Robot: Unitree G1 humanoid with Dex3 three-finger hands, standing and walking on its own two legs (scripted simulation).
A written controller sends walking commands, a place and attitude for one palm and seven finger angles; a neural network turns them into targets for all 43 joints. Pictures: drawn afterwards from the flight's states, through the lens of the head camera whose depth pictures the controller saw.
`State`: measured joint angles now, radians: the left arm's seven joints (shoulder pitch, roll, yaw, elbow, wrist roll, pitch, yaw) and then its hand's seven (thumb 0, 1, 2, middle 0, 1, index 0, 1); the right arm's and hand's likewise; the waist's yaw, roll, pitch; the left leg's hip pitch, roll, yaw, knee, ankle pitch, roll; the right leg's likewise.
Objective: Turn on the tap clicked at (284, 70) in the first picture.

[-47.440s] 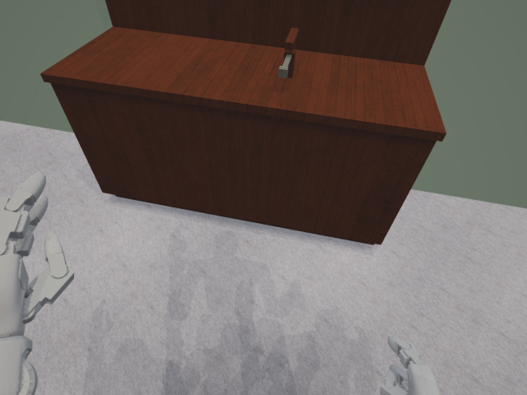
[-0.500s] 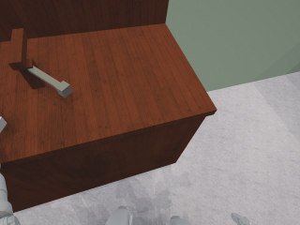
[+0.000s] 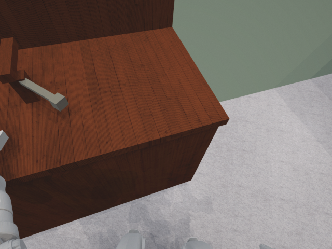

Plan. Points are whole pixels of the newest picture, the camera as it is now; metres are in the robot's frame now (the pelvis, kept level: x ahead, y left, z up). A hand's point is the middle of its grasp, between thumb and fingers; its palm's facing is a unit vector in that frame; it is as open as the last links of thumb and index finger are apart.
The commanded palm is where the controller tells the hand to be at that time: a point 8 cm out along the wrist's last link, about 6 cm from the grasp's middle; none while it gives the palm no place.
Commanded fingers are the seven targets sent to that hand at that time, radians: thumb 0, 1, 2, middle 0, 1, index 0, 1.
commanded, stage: push the lever round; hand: left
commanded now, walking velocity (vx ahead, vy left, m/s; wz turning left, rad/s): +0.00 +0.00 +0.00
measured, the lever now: (59, 102) +0.44 +0.28 +0.07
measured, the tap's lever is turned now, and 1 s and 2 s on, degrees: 40 40 55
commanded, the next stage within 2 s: none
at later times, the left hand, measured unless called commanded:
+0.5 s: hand (23, 131) +0.36 +0.33 +0.06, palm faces +0.68 -0.73 -0.08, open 7.8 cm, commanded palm +0.31 +0.35 +0.06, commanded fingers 0.00 0.90 0.90 -0.15 -0.15 -0.15 -0.15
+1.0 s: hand (47, 116) +0.40 +0.29 +0.06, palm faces +0.76 -0.65 -0.09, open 7.8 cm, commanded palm +0.35 +0.30 +0.06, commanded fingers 0.00 0.90 0.90 -0.15 -0.15 -0.15 -0.15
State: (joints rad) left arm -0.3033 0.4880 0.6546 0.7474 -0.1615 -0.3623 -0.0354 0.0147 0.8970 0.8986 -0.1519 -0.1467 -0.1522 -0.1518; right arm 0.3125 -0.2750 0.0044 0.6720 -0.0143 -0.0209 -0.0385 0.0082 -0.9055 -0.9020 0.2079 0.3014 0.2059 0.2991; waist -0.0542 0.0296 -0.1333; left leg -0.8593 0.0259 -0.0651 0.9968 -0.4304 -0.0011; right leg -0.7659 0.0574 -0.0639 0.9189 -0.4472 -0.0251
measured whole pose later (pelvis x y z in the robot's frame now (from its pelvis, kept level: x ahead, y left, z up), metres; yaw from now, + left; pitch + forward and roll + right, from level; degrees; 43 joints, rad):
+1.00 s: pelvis +0.00 +0.00 +0.00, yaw +0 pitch +16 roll -3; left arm -0.44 0.25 0.48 0.75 0.02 -0.32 0.51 0.01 0.90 0.90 -0.15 -0.15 -0.15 -0.15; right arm 0.29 -0.24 -0.01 0.71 -0.06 0.02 0.00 0.01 -0.91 -0.90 0.21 0.30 0.20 0.30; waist -0.08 0.05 -0.16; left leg -0.83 0.01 -0.06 0.96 -0.42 0.00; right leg -0.74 0.05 -0.06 0.90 -0.45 -0.02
